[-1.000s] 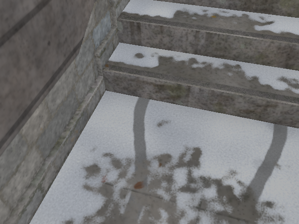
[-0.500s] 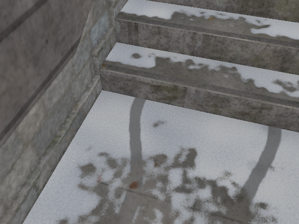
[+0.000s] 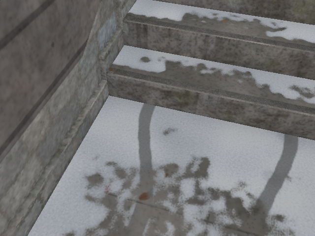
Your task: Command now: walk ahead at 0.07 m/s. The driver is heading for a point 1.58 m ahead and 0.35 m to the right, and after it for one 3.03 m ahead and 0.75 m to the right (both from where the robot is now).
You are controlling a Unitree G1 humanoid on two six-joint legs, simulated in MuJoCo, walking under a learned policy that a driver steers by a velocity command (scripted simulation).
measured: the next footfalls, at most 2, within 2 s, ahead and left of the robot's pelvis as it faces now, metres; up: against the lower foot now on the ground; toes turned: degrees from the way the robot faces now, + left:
right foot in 0.34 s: +0.11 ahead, -0.16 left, +0.00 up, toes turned -1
left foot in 0.64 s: +0.22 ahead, +0.07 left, +0.00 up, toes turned +0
